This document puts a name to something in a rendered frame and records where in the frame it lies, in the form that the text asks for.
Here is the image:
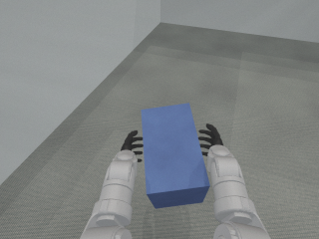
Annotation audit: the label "right robot upper arm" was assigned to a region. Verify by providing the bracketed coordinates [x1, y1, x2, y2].
[213, 221, 271, 239]

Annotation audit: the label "robot right forearm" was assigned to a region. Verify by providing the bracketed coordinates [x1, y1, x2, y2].
[206, 144, 268, 234]

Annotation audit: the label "carton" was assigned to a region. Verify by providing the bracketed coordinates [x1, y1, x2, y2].
[141, 103, 210, 209]

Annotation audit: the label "robot right hand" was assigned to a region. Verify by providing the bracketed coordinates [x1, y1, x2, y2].
[198, 123, 223, 156]

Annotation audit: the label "robot left hand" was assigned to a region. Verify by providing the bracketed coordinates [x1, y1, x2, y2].
[121, 130, 144, 162]

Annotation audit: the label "robot left forearm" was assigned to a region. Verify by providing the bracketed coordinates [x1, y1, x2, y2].
[80, 149, 138, 239]

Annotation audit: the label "left robot upper arm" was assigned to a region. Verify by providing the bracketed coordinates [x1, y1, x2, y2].
[80, 225, 133, 239]

